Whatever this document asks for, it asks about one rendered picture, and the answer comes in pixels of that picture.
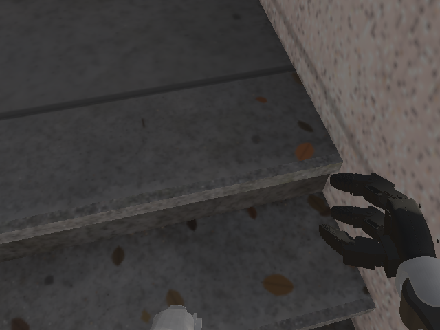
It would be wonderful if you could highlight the robot right hand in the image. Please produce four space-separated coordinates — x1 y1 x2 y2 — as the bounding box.
319 173 439 278

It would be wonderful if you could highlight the robot right forearm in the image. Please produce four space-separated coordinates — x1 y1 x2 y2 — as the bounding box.
395 256 440 330

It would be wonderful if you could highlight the left robot thigh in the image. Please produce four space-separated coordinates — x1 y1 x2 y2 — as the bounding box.
150 309 202 330

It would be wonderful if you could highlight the robot left shin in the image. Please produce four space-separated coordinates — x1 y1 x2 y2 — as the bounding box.
152 305 186 325

